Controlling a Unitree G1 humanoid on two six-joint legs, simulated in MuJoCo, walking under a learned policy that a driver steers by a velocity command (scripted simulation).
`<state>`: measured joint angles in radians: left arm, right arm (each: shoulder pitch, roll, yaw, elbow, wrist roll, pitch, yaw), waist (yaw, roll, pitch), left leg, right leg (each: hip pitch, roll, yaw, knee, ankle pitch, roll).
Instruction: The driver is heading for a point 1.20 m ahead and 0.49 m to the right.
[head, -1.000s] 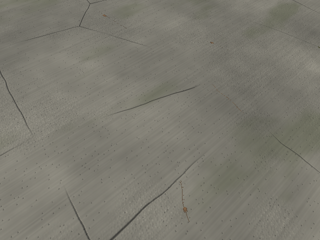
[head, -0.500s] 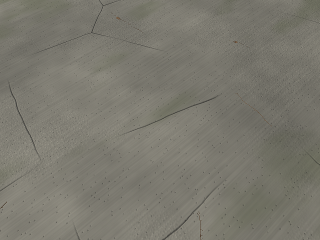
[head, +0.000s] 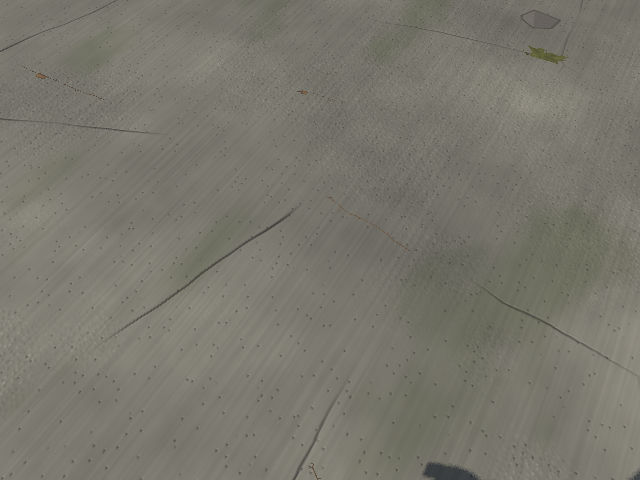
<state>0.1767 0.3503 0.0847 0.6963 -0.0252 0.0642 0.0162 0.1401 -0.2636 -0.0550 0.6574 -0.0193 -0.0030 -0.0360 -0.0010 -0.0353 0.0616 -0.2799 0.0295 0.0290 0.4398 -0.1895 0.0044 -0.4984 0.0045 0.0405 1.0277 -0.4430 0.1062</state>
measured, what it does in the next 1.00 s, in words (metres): steps on the spot, turning right: right foot, then left foot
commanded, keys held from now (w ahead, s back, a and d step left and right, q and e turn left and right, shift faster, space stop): e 0.74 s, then no key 0.26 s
